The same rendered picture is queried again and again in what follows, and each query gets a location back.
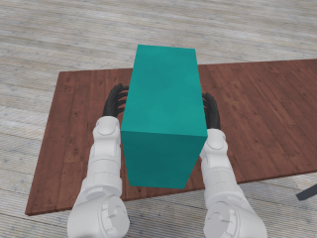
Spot carton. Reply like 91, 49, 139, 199
120, 45, 208, 189

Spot robot left upper arm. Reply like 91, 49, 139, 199
67, 193, 130, 238

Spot robot right hand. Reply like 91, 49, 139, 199
201, 92, 221, 131

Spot robot right upper arm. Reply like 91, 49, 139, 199
203, 200, 267, 238

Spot robot right forearm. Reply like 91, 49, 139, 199
199, 128, 256, 214

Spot robot left hand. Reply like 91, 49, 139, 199
102, 83, 130, 118

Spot table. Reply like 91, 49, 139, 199
25, 59, 317, 216

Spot robot left forearm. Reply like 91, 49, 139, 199
66, 116, 123, 234

